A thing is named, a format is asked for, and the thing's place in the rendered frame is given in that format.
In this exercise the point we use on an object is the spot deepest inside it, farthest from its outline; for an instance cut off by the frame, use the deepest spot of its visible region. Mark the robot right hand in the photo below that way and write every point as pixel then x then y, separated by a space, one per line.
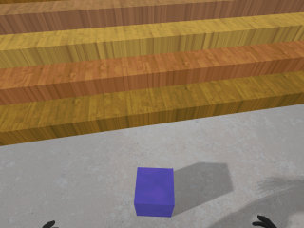
pixel 264 222

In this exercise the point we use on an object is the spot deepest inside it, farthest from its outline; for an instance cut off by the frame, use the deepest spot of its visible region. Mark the carton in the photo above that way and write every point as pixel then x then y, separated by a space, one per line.
pixel 154 192

